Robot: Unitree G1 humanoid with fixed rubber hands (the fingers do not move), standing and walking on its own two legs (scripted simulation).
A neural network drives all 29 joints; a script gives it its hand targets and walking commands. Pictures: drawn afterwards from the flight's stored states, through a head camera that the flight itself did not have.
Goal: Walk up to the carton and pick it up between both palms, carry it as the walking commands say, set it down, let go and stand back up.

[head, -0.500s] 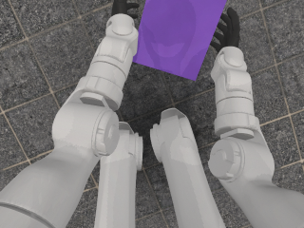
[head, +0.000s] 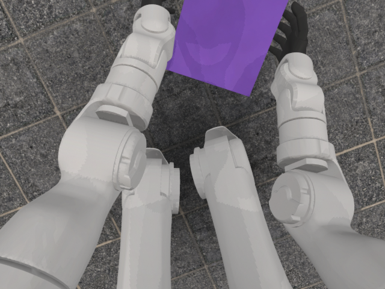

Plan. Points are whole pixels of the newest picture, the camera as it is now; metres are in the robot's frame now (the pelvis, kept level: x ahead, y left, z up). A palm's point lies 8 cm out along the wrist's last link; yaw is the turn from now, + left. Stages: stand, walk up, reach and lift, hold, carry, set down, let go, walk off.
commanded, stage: set down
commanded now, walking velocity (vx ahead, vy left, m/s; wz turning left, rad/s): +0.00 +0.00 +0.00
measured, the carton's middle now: (215, 32) +0.51 -0.12 -0.26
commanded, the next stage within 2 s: none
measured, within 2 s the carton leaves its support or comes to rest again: neither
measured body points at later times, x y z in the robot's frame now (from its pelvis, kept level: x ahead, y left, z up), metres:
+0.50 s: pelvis +0.01 +0.00 +0.00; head +0.35 -0.04 +0.28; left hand +0.54 +0.00 -0.18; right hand +0.45 -0.24 -0.18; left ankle +0.10 +0.10 -0.36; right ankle +0.12 -0.14 -0.36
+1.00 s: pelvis +0.01 +0.00 +0.00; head +0.35 -0.04 +0.28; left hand +0.55 +0.00 -0.18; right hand +0.45 -0.24 -0.19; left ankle +0.10 +0.10 -0.36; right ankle +0.12 -0.14 -0.36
